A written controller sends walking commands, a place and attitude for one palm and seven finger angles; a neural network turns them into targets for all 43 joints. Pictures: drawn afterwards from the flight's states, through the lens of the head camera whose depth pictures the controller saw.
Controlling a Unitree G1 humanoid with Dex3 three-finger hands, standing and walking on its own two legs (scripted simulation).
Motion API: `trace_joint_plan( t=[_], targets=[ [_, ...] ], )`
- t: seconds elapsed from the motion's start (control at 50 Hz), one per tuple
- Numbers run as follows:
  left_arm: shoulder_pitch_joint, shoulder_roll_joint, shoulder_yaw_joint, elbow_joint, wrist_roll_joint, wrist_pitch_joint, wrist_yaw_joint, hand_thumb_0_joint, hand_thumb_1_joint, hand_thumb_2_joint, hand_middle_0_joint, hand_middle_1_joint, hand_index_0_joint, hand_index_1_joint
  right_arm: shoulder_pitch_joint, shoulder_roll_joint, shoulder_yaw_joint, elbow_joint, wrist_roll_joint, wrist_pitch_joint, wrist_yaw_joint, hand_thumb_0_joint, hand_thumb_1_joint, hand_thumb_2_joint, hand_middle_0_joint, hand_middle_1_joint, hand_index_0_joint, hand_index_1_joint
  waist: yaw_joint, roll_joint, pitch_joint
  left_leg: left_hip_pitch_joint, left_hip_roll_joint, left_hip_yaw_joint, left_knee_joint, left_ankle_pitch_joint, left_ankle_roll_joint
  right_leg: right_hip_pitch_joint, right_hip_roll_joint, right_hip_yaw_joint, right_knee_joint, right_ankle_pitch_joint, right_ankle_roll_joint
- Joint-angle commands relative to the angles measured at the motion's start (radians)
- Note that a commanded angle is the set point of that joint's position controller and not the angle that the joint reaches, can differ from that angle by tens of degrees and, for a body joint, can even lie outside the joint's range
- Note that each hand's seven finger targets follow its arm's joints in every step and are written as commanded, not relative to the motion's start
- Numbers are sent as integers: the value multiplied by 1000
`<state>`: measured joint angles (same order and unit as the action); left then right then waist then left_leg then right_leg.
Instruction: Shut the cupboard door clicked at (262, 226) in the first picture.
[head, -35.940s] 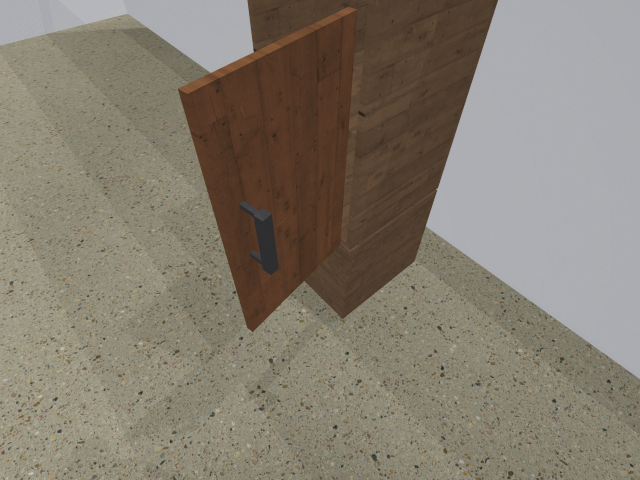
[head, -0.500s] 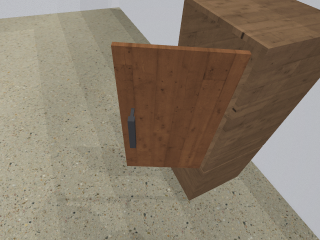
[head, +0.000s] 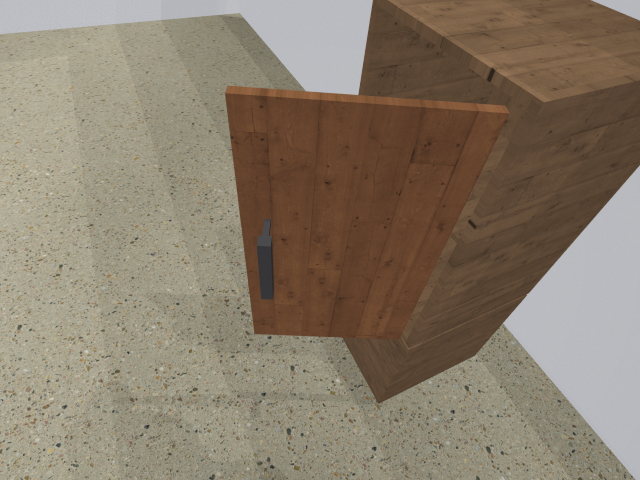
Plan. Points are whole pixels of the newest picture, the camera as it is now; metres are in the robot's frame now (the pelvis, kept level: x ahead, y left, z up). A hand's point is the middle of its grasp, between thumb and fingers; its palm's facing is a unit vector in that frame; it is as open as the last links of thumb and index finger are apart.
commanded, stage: look again from close up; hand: left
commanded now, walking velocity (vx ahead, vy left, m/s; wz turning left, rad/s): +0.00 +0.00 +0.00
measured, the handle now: (267, 260) +0.45 +0.11 -0.04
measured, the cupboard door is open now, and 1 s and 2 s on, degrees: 64 64 64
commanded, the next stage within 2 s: shuffle to correct the standing spot in 0.20 s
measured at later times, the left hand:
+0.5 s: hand out of the picture +0.00 +0.16 -0.19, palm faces +0.00 -0.99 -0.16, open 7.4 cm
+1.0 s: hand out of the picture +0.00 +0.05 -0.20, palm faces +0.09 -0.99 -0.11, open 7.3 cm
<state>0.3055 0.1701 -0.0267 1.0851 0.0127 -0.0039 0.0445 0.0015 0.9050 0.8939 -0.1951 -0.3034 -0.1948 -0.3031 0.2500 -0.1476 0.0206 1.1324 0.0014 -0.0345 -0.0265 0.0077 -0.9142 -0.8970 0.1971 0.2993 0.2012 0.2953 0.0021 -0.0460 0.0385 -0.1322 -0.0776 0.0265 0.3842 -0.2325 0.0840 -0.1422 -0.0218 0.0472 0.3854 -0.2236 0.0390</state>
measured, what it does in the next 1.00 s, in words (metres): shifts its weight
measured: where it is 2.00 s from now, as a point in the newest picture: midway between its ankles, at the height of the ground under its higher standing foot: outside the picture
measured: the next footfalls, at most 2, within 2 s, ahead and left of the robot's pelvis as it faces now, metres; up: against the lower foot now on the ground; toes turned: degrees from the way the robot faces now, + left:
none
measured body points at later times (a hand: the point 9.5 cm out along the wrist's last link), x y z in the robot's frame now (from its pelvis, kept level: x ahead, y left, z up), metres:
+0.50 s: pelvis +0.01 +0.00 +0.00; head +0.02 +0.02 +0.45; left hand +0.00 +0.21 -0.17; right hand +0.00 -0.22 -0.15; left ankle -0.02 +0.06 -0.74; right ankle -0.01 -0.15 -0.74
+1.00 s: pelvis +0.02 -0.09 -0.01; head +0.04 -0.06 +0.44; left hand -0.01 +0.11 -0.19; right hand +0.02 -0.32 -0.16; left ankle -0.02 +0.05 -0.74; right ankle +0.01 -0.16 -0.74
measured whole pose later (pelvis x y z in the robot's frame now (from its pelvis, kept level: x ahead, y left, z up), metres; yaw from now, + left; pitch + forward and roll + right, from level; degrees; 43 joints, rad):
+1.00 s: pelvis +0.02 -0.09 -0.01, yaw +3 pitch +0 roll -1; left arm 0.32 0.13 0.02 1.06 0.02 0.02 0.03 0.01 0.92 0.89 -0.20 -0.30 -0.19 -0.30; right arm 0.28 -0.11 -0.01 1.13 -0.01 0.00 -0.06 0.01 -0.91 -0.90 0.20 0.30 0.20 0.30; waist 0.00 -0.06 0.05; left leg -0.22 0.07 0.01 0.57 -0.35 -0.04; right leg -0.21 0.06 -0.12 0.51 -0.31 -0.07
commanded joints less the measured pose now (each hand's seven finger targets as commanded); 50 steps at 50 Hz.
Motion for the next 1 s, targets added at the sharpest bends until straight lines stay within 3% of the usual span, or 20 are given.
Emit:
trace_joint_plan(
  t=[0.0,0.04,0.28,0.34,0.4,0.46,0.54,0.58,0.64,0.68,0.7,0.74,0.76,0.82,0.86,0.9,0.92,0.96,0.98],
  targets=[
    [64,82,20,-23,-3,-14,2,0,900,900,-200,-300,-200,-300,55,-125,-24,-25,-4,-12,-11,0,-900,-900,200,300,200,300,3,55,15,-11,171,-142,-98,189,-39,-23,-71,46,-29,114,-57],
    [65,79,22,-24,-1,-13,2,0,900,900,-200,-300,-200,-300,58,-119,-25,-24,-2,-11,-11,0,-900,-900,200,300,200,300,6,49,41,-30,173,-145,-108,157,-37,-28,-69,40,-32,98,-55],
    [68,75,25,-17,-3,-12,3,0,900,900,-200,-300,-200,-300,79,-117,-25,-20,-4,-16,-15,0,-900,-900,200,300,200,300,4,43,19,-4,174,-142,-102,212,-38,-23,-69,41,-21,115,-55],
    [76,55,22,-9,-5,-6,2,0,900,900,-200,-300,-200,-300,86,-101,-26,-13,-4,-15,-21,0,-900,-900,200,300,200,300,0,41,32,8,198,-155,-104,222,-35,-44,-54,25,-7,96,-45],
    [72,50,28,-9,-4,5,-2,0,900,900,-200,-300,-200,-300,93,-112,-34,-10,-8,-10,-30,0,-900,-900,200,300,200,300,-8,84,45,21,239,-202,-118,219,-29,-89,-33,3,30,44,-38],
    [72,46,39,-16,1,18,-7,0,900,900,-200,-300,-200,-300,105,-124,-46,-8,-13,-2,-42,0,-900,-900,200,300,200,300,-11,117,54,38,297,-255,-119,259,14,-154,-18,-17,105,-35,-35],
    [43,44,58,-55,9,33,-15,0,900,900,-200,-300,-200,-300,122,-132,-58,-18,-24,11,-52,0,-900,-900,200,300,200,300,-24,113,49,42,382,-307,-93,373,108,-251,-21,-23,302,-222,-45],
    [48,27,63,-63,9,34,-19,0,900,900,-200,-300,-200,-300,104,-137,-63,-24,-29,13,-49,0,-900,-900,200,300,200,300,-15,120,34,-15,366,-285,-81,373,103,-202,-23,-31,282,-200,-47],
    [106,25,66,-49,6,26,-21,0,900,900,-200,-300,-200,-300,79,-131,-65,-27,-25,16,-44,0,-900,-900,200,300,200,300,15,94,23,-121,287,-219,-13,282,38,-38,-11,-56,71,-5,-49],
    [125,54,69,-40,8,20,-14,0,900,900,-200,-300,-200,-300,95,-91,-61,-28,-19,15,-35,0,-900,-900,200,300,200,300,10,25,26,-219,196,-136,35,83,-20,45,-72,-1,27,110,-74],
    [124,67,68,-42,7,19,-13,0,900,900,-200,-300,-200,-300,96,-71,-58,-35,-19,19,-28,0,-900,-900,200,300,200,300,5,4,32,-235,154,-93,52,-49,-35,20,-104,20,18,62,-94],
    [120,79,66,-46,7,15,-11,0,900,900,-200,-300,-200,-300,95,-37,-55,-35,-21,35,-28,0,-900,-900,200,300,200,300,1,-142,26,-217,96,-5,174,-106,-56,-21,-147,82,-63,4,-136],
    [111,81,66,-54,7,16,-10,0,900,900,-200,-300,-200,-300,101,-31,-53,-32,-22,39,-29,0,-900,-900,200,300,200,300,-4,-135,21,-197,97,10,227,-116,-58,-54,-169,104,-89,9,-159],
    [74,64,66,-75,8,21,-11,0,900,900,-200,-300,-200,-300,111,-26,-53,-28,-22,44,-32,0,-900,-900,200,300,200,300,-19,-73,23,-162,127,9,259,-135,-60,-101,-155,61,-54,126,-200],
    [69,61,67,-82,8,26,-12,0,900,900,-200,-300,-200,-300,135,-29,-54,-20,-22,42,-35,0,-900,-900,200,300,200,300,-30,-26,23,-115,151,4,180,-16,-56,-126,-127,34,-9,175,-174],
    [85,52,68,-75,0,15,-14,0,900,900,-200,-300,-200,-300,137,-46,-50,-7,-24,29,-38,0,-900,-900,200,300,200,300,-17,156,-4,-68,211,-56,96,207,-47,-100,-69,-27,62,244,-99],
    [102,54,69,-65,-3,7,-12,0,900,900,-200,-300,-200,-300,122,-50,-48,-7,-21,23,-38,0,-900,-900,200,300,200,300,-2,194,-28,-77,223,-68,90,275,-46,-46,-61,-36,65,284,-68],
    [138,65,65,-34,-5,-9,-2,0,900,900,-200,-300,-200,-300,92,-29,-40,-16,-9,19,-40,0,-900,-900,200,300,200,300,13,117,-40,-94,180,-14,129,240,-71,39,-101,11,16,485,-31],
    [144,76,65,-23,-5,-16,2,0,900,900,-200,-300,-200,-300,94,-18,-39,-21,-4,22,-40,0,-900,-900,200,300,200,300,9,60,-58,-100,164,5,125,151,-82,80,-124,25,5,606,-19]
  ],
)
